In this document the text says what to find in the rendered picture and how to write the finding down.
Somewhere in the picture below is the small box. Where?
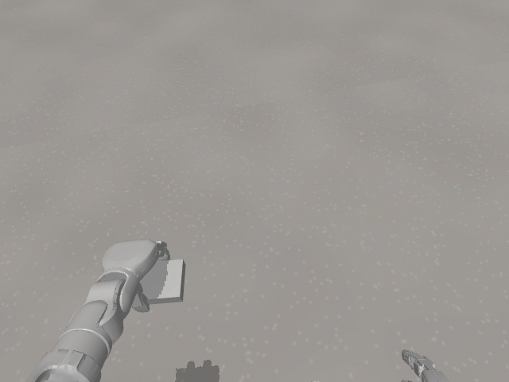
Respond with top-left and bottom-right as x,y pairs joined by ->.
140,259 -> 185,305

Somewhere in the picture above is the left robot hand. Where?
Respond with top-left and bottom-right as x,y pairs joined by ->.
102,239 -> 170,312

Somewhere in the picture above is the left robot arm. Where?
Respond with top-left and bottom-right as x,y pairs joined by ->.
26,267 -> 139,382

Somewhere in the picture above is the right robot hand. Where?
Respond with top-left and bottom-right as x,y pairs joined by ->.
401,350 -> 449,382

